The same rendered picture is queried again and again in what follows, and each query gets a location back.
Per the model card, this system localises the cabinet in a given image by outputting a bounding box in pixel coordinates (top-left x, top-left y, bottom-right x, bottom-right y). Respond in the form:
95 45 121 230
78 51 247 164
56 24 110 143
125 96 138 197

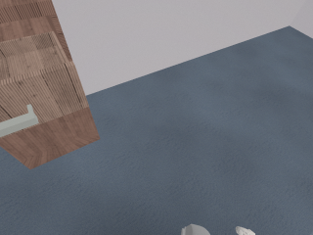
0 0 101 169

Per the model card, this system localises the drawer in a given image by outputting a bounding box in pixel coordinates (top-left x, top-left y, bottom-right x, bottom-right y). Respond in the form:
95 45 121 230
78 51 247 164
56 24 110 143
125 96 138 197
0 31 89 139

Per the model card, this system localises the handle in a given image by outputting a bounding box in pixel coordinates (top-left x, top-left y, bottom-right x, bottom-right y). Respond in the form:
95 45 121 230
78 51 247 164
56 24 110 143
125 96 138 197
0 104 39 137

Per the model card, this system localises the right robot thigh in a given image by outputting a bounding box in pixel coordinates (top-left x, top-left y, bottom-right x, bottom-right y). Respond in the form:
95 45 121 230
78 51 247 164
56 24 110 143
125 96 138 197
181 224 210 235

